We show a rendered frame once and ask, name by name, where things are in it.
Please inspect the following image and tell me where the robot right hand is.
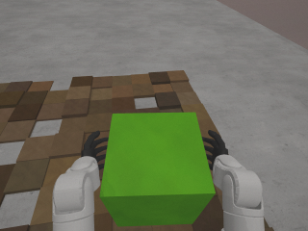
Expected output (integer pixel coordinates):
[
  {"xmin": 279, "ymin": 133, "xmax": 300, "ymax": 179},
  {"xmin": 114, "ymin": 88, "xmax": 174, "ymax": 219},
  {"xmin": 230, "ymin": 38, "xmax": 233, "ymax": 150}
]
[{"xmin": 201, "ymin": 130, "xmax": 228, "ymax": 171}]

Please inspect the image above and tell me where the carton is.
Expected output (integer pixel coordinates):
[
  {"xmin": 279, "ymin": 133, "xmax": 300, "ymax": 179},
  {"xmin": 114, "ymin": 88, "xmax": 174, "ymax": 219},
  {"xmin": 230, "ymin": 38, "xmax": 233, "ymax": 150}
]
[{"xmin": 99, "ymin": 112, "xmax": 216, "ymax": 227}]

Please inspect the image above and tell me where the right robot forearm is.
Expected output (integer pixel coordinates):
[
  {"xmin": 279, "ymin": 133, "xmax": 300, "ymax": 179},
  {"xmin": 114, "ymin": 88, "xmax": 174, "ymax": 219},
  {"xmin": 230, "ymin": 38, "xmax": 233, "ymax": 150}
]
[{"xmin": 213, "ymin": 154, "xmax": 265, "ymax": 231}]

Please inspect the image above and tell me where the left robot forearm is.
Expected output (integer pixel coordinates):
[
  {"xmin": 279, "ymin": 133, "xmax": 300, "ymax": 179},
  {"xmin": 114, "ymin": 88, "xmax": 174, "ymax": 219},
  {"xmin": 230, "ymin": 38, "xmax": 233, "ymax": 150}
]
[{"xmin": 52, "ymin": 156, "xmax": 101, "ymax": 231}]

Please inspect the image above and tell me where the robot left hand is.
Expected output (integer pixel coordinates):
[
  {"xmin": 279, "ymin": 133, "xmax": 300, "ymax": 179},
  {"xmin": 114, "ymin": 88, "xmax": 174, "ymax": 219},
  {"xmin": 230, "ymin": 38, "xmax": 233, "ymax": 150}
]
[{"xmin": 81, "ymin": 130, "xmax": 109, "ymax": 170}]

